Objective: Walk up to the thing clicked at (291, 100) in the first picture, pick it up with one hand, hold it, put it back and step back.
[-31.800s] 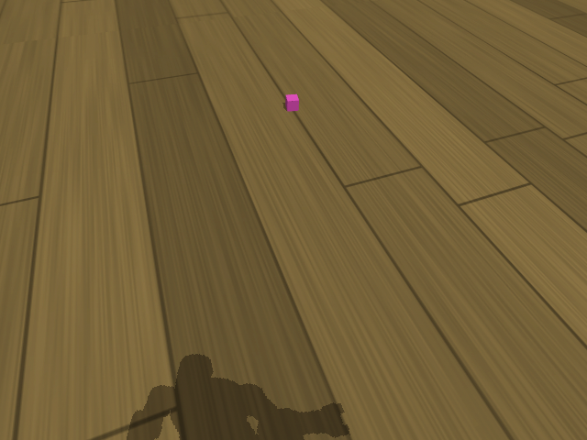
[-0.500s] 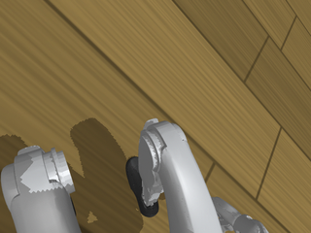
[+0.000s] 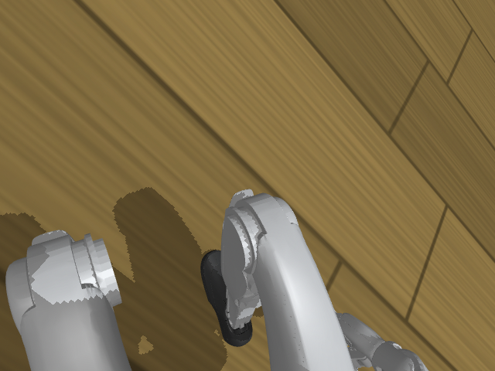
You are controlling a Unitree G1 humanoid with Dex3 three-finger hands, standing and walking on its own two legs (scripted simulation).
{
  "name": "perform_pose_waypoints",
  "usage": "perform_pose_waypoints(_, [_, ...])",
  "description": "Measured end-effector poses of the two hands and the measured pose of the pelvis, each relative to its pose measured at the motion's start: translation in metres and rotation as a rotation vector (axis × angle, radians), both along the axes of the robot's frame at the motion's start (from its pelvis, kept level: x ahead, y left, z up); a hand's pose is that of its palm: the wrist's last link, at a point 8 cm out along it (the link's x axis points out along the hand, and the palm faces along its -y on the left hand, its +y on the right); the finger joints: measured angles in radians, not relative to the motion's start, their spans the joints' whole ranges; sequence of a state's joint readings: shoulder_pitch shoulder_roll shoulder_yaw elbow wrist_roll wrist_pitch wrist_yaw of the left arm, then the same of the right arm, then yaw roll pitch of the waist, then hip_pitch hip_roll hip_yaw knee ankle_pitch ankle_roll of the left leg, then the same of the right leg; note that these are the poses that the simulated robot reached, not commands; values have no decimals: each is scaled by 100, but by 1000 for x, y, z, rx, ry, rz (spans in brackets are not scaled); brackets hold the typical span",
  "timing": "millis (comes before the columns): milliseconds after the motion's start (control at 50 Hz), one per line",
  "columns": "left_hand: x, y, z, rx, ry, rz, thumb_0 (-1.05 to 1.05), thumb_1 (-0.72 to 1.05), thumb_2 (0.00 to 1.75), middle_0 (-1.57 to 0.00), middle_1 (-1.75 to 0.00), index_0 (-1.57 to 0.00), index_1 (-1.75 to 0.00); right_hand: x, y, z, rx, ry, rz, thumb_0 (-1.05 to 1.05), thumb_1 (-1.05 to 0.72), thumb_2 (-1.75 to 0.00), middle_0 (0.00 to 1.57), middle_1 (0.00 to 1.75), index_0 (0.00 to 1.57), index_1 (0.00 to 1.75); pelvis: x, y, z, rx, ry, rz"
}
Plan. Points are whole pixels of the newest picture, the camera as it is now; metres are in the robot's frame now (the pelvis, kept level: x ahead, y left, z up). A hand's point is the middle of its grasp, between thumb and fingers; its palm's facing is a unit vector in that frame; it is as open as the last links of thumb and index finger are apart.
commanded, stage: withdraw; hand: left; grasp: from above
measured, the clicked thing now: out of the picture +0.36 +0.39 -0.26
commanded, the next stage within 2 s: home in 0.92 s
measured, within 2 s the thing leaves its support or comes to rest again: neither
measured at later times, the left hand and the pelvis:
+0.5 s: hand out of the picture +0.35 +0.39 -0.05, palm faces -0.48 -0.15 -0.87, open 13.7 cm; pelvis -0.01 -0.01 +0.06, yaw +7 degrees
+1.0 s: hand out of the picture +0.37 +0.41 -0.12, palm faces -0.31 -0.10 -0.95, open 13.1 cm; pelvis -0.01 +0.00 +0.02, yaw +6 degrees
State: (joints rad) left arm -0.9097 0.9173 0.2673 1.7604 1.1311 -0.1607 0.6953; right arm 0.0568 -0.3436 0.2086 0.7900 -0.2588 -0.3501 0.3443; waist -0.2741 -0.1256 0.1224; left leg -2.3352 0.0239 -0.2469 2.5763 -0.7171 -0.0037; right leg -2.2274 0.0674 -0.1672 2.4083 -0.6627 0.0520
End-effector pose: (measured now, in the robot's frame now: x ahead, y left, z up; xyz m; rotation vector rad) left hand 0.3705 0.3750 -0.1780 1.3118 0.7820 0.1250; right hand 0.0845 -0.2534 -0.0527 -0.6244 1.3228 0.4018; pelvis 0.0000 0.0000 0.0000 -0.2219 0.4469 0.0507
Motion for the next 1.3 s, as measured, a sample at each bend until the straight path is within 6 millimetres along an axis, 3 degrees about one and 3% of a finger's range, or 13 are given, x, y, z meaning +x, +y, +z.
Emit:
perform_pose_waypoints(80, [2, 4, 8, 12, -21, -19, 0, -48, 104, -10, -106, -10, -105, 4, 0, -3, 10, -3, -7, 0, -90, -89, 20, 30, 20, 30, 1, 0, 1, 2, 9, 4])
perform_pose_waypoints(140, [8, 11, 24, 25, -62, -48, 0, -48, 101, -10, -104, -10, -103, 8, 0, -6, 17, -10, -38, 0, -90, -89, 20, 30, 20, 30, 2, -1, 4, 6, 24, 9])
perform_pose_waypoints(240, [10, 21, 75, 75, -81, -149, 0, -48, 98, -10, -101, -11, -100, 24, -1, -12, 36, -44, -127, 0, -90, -90, 20, 30, 20, 30, 6, -1, 14, 17, 69, 29])
perform_pose_waypoints(360, [6, 24, 144, 114, 13, -251, 0, -46, 96, -12, -98, -13, -98, 54, 1, -9, 65, -124, -192, 0, -91, -90, 20, 30, 20, 30, 1, -2, 37, 49, 91, 55])
perform_pose_waypoints(460, [-3, 20, 178, 64, 73, -273, 0, -45, 96, -13, -98, -13, -98, 68, 2, 6, 58, -180, -207, 0, -91, -90, 20, 30, 20, 30, -6, -6, 57, 74, 90, 67])
perform_pose_waypoints(540, [-15, 16, 180, -6, 98, -284, 0, -45, 97, -12, -98, -13, -98, 69, -3, 18, 17, -190, -199, 0, -91, -90, 20, 30, 20, 30, -10, -9, 67, 82, 89, 71])
perform_pose_waypoints(640, [-31, 11, 160, -54, 100, -345, 0, -44, 97, -13, -98, -13, -98, 60, -12, 23, -58, -163, -184, 0, -91, -90, 20, 30, 20, 30, -12, -11, 65, 80, 91, 68])
perform_pose_waypoints(760, [-38, 12, 128, -41, 54, -397, 0, -42, 95, -15, -95, -15, -95, 48, -20, 10, -133, -112, -171, 0, -90, -90, 20, 30, 20, 30, -13, -10, 46, 72, 71, 66])
perform_pose_waypoints(900, [-25, 21, 107, 25, -47, -370, 0, -40, 92, -15, -94, -17, -92, 38, -14, -13, -151, -90, -182, 0, -90, -89, 20, 30, 20, 30, -13, -7, 22, 64, 57, 66])
perform_pose_waypoints(1000, [-7, 30, 121, 98, -98, -303, 0, -34, 91, -19, -89, -20, -88, 34, -4, -21, -117, -85, -227, 0, -90, -89, 20, 30, 20, 30, -7, -5, 22, 61, 89, 67])
perform_pose_waypoints(1120, [5, 28, 152, 108, -37, -249, 0, -27, 91, -22, -84, -23, -82, 30, 7, -11, -53, -67, -297, 0, -90, -89, 20, 30, 20, 30, -1, -2, 46, 60, 146, 69])
perform_pose_waypoints(1200, [0, 14, 172, 60, 26, -250, 0, -20, 93, -24, -80, -24, -78, 31, 7, 8, -27, -62, -336, 0, -90, -89, 20, 30, 20, 30, 2, -1, 70, 64, 164, 72])
perform_pose_waypoints(1300, [-20, -7, 204, -61, -14, -226, 0, 1, 97, -25, -71, -24, -71, 40, 1, 37, -21, -81, -351, 0, -90, -89, 20, 30, 20, 30, 4, -2, 100, 74, 167, 77])
